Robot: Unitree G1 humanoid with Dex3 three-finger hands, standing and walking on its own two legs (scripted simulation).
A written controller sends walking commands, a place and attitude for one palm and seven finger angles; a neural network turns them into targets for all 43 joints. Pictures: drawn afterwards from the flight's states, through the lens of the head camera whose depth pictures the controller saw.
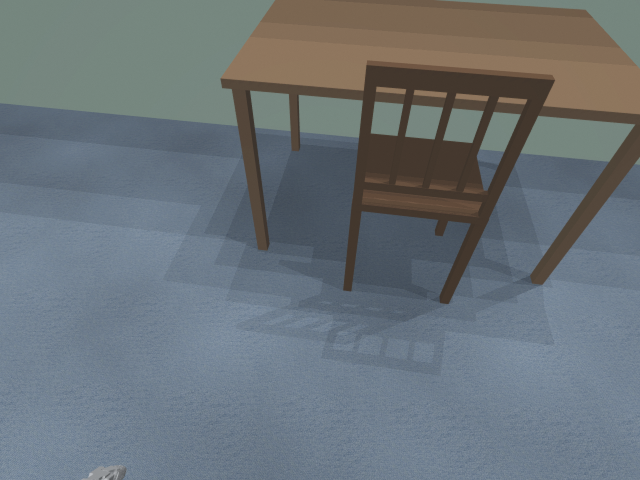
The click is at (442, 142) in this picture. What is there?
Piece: chair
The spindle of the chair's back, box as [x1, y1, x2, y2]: [422, 93, 455, 187]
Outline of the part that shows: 455,93 447,93 423,180 423,187 428,187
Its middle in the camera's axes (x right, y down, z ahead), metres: +0.30 -0.24 +0.98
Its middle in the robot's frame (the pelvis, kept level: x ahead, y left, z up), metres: +0.90 -0.25 -0.09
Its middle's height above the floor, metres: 0.69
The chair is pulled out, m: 0.00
